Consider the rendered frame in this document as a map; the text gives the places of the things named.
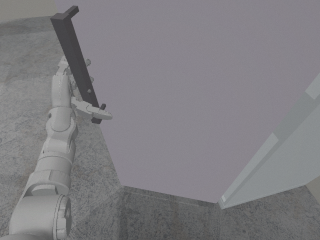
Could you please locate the handle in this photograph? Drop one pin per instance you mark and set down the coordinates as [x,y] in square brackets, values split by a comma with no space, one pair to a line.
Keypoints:
[66,34]

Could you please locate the robot left forearm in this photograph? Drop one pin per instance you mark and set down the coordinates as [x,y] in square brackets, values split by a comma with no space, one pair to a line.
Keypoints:
[52,172]

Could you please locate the left robot upper arm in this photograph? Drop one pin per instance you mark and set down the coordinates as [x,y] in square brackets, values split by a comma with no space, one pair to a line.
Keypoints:
[41,217]

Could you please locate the robot left hand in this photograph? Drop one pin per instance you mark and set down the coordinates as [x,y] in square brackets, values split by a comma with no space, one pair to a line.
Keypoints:
[62,86]

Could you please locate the fridge door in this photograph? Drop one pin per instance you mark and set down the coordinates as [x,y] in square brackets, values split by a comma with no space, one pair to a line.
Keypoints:
[194,87]

